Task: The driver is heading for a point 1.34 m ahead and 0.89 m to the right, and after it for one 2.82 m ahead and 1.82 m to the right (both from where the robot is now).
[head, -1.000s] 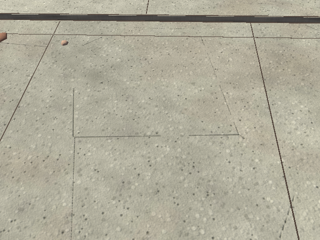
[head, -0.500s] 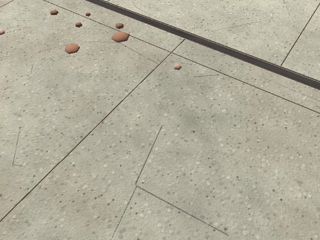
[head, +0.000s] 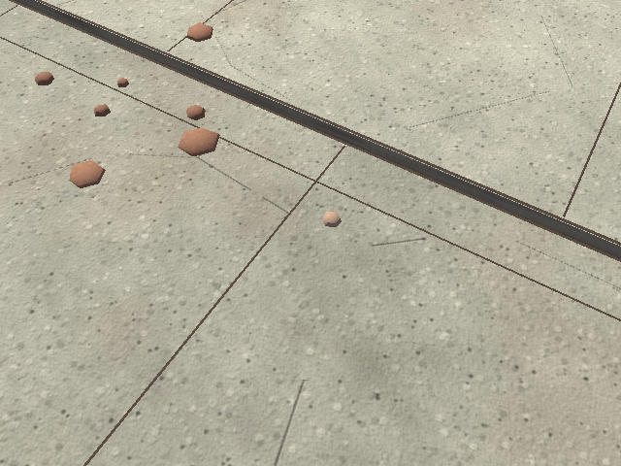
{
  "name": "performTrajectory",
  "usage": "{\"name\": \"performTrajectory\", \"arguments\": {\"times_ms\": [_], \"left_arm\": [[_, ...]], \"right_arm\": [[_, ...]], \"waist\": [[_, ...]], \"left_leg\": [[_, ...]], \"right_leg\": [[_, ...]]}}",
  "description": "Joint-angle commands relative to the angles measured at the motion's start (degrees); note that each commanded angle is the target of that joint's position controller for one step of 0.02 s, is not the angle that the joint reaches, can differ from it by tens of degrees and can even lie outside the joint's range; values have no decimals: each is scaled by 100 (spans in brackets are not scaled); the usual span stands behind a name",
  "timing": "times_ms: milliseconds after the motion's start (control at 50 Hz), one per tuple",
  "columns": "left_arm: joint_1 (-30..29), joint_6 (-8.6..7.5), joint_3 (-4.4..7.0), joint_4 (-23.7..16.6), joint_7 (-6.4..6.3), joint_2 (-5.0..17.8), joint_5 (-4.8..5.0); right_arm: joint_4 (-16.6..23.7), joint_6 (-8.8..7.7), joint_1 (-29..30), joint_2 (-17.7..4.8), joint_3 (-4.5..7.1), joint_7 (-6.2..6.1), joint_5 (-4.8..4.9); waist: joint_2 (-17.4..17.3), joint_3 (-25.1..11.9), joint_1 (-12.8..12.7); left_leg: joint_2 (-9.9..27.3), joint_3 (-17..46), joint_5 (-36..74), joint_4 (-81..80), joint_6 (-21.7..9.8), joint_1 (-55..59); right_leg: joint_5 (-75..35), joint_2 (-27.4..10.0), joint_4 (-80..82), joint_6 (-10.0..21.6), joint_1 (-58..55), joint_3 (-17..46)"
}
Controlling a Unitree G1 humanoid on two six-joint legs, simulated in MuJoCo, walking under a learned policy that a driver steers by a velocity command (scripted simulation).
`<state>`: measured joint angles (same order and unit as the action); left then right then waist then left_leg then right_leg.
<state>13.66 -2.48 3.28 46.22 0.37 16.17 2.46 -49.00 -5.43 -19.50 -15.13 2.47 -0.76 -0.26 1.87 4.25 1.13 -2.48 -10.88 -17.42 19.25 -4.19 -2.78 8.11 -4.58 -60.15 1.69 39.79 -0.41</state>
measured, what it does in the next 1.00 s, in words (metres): walks ahead, turning right: right foot, then left foot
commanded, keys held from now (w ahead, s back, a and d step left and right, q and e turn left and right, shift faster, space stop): e+shift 0.92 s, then shift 0.08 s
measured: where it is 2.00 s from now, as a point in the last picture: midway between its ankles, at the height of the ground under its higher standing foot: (510, 412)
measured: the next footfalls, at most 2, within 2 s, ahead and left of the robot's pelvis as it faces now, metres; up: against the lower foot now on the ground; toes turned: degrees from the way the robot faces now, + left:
right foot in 0.14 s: +0.31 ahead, -0.07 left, +0.00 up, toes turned -7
left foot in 0.64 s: +0.44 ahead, +0.07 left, +0.00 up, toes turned -46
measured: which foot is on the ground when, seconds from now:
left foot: down 0.00-0.14, up 0.16-0.62, down 0.64-1.00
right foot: up 0.00-0.12, down 0.14-0.62, up 0.64-1.00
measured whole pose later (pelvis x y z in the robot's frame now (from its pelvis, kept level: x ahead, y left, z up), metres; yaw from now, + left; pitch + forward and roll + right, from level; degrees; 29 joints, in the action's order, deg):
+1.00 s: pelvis +0.29 +0.04 +0.00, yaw -56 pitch +2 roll +2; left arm 11.0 4.0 3.9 31.8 -0.1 17.6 1.1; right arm -39.7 1.1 -6.7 -15.7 3.9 -1.9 -0.7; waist 0.9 4.0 0.9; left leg 3.7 -9.4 -10.4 24.6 0.0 -15.6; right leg 21.0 -5.4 -52.5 -4.6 28.7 0.1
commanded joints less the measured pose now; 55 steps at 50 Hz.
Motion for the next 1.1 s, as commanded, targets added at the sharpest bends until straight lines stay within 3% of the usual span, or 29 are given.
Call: {"name": "performTrajectory", "arguments": {"times_ms": [20, 60, 100, 120, 140, 160, 180, 200, 220, 240, 300, 360, 420, 480, 540, 600, 620, 640, 660, 680, 700, 740, 820, 920, 1000, 1020, 1060, 1080, 1100], "left_arm": [[119, -163, -12, -338, 109, -43, -107], [398, -155, 52, -380, 264, 36, -183], [1128, -7, 243, -400, 328, 523, -149], [1906, 68, 421, -285, 288, 940, -162], [2308, 121, 478, -158, 185, 1063, -154], [1830, 107, 422, -248, 99, 1134, -290], [985, -121, 331, -857, 122, 1461, -659], [391, -107, 446, -1364, 185, 1537, -505], [31, -91, 399, -1472, 192, 1298, -294], [-172, -64, 328, -1517, 161, 1054, -111], [-319, 76, 323, -1608, -5, 941, -147], [-51, 262, 405, -1581, -238, 1090, -141], [-189, 463, 433, -1725, -369, 1092, -79], [-252, 551, 434, -1823, -364, 1018, -116], [-300, 565, 441, -1904, -314, 993, -145], [-574, 570, 428, -2035, -260, 973, -93], [-478, 580, 373, -2036, -233, 816, -64], [69, 588, 266, -1961, -200, 467, -119], [92, 521, 358, -2142, -132, 829, -79], [-43, 462, 490, -2038, -93, 1355, -107], [-53, 488, 532, -1897, -89, 1466, -78], [144, 601, 447, -1745, -115, 1194, -124], [-318, 568, 275, -1962, -119, 809, -48], [-481, 547, 208, -2014, -79, 625, -117], [-346, 563, 197, -1910, -30, 579, -158], [-215, 571, 204, -1833, -4, 577, -145], [640, 537, 265, -1410, 74, 595, -75], [1375, 496, 325, -1012, 61, 678, -40], [2042, 406, 399, -806, 1, 1013, -72]], "right_arm": [[756, -98, 1301, -569, 84, -273, 37], [726, -33, 961, -925, 145, -405, 109], [899, 54, 1299, -1126, 215, -390, 242], [999, 77, 1569, -1081, 211, -321, 268], [1026, 65, 1785, -780, 129, -170, 287], [1174, 27, 1573, -10, -45, 39, -16], [1228, -41, -71, -113, -101, 128, 38], [1262, -50, 153, -899, 10, 150, 28], [1417, 1, 741, -1074, 88, 122, 63], [1417, 103, 1009, -1021, 106, 24, -27], [1488, 331, 1277, -819, 123, -59, -72], [1506, 349, 1558, -411, 44, -112, -36], [1474, 402, 1775, -447, 85, -143, 58], [1501, 366, 2070, -476, 140, -132, 55], [1492, 239, 2146, -580, 207, -65, 55], [1306, 144, 1699, -767, 337, 10, 76], [1235, 153, 1538, -852, 384, 10, 59], [1369, 236, 1655, -1158, 435, -30, -36], [1399, 304, 1582, -1261, 455, -25, -244], [1497, 296, 1664, -1009, 444, -53, -205], [1572, 331, 1853, -749, 371, -111, -132], [1650, 444, 1951, -692, 300, -234, -32], [1493, 548, 1465, -867, 320, -304, -143], [1369, 588, 1395, -1111, 442, -211, -105], [1242, 564, 1386, -1204, 479, -65, 40], [1187, 542, 1281, -1240, 497, -25, 126], [1107, 494, 1360, -1164, 463, 28, 314], [1073, 460, 1355, -826, 369, 62, 237], [1191, 402, 1599, -218, 173, 182, 54]], "waist": [[-607, -122, -350], [-741, -646, -367], [-1054, -1076, -829], [-873, -1369, -1278], [-9, -1165, -1552], [1909, -509, -886], [1783, -2116, 82], [688, -2482, -166], [-174, -1571, -14], [-793, -1307, 106], [-486, -883, 173], [-235, -1328, -5], [167, -1472, -117], [554, -1172, -272], [790, -1090, -356], [857, -1095, -142], [443, -1212, -140], [-696, -1481, -454], [-1817, -1349, -537], [-1524, -1107, -411], [-1127, -912, -379], [-722, -679, -337], [-920, -661, 18], [-1063, -937, 124], [-1146, -1021, 29], [-1105, -1131, 2], [-1015, -1142, -437], [-544, -1135, -689], [1000, -874, -947]], "left_leg": [[803, -375, 4438, -261, 71, -1186], [965, -349, 5600, 495, 165, -725], [1267, -177, 6342, 1533, 246, -585], [1275, -66, 5887, 2648, 279, -822], [753, -57, 3016, 4427, 470, -1399], [-458, 164, -2155, 6789, 705, -3030], [-680, 1766, -2143, 7894, 814, -3702], [-431, 2209, -1715, 7640, 645, -3498], [-261, 2140, -1276, 6996, 568, -3840], [-2, 2109, -979, 6469, 575, -3705], [85, 2028, -747, 4961, 739, -3050], [-141, 1928, -245, 3842, 966, -2982], [-216, 2047, 327, 3195, 1004, -2990], [-271, 2096, 468, 2603, 941, -2869], [-296, 2178, 375, 1877, 816, -2558], [-183, 2088, 879, 486, 640, -1520], [292, 2245, 1473, -50, 439, -781], [1569, 3260, 2129, 113, -135, 124], [2415, 4379, 2448, -145, -969, -126], [2479, 4367, 1939, -241, -1142, -358], [2056, 3654, 1313, -173, -917, -534], [1607, 2792, 1154, -142, -664, -817], [1537, 1918, 1697, -296, -791, -382], [1893, 1332, 1798, -289, -873, -148], [1982, 1069, 1983, -86, -815, -488], [2051, 1117, 1082, -138, -750, -556], [1951, 1061, -1274, -50, -445, -1530], [1625, 677, -2094, 676, -146, -2400], [966, 21, -2245, 3221, 385, -3913]], "right_leg": [[-1560, 339, 1726, -145, -1312, -643], [-1897, 767, 2169, -95, -1961, -988], [-1332, 914, 2163, 218, -2782, -882], [-1335, 915, 2296, 473, -3624, -646], [-2123, 729, 3054, 729, -4217, -288], [-5343, 234, 2758, 1162, -4457, 1026], [-5203, -1237, 3314, 2536, -5151, 4100], [-3290, -1334, 3931, 2588, -4936, 4496], [-1647, -1045, 4205, 2320, -4121, 4142], [-794, -775, 4338, 1987, -3510, 3857], [-1600, -53, 4254, 1535, -2382, 2857], [-2708, 182, 3854, 1290, -2694, 2568], [-1492, 304, 3786, 932, -2865, 2726], [-440, 407, 3830, 794, -2754, 3022], [-530, 377, 3616, 781, -2908, 3410], [-410, 572, 3240, 591, -2705, 3654], [925, 874, 2694, 398, -2317, 3393], [2826, 1449, 1448, 144, -1496, 2528], [3130, 1686, 209, -143, -658, 1681], [2572, 1144, -570, -411, -300, 1418], [2081, 921, -854, -496, -255, 1274], [1509, 753, -1600, -625, -154, 907], [1130, 242, -1056, -772, 157, 250], [1186, -134, 92, -771, -376, 50], [1386, 130, 1370, -480, -1477, -239], [1403, 190, 1734, -343, -1778, -304], [1120, 409, 2812, 77, -3202, -538], [1458, 537, 3079, 261, -4264, -488], [2852, -690, 3957, 716, -5023, 1510]]}}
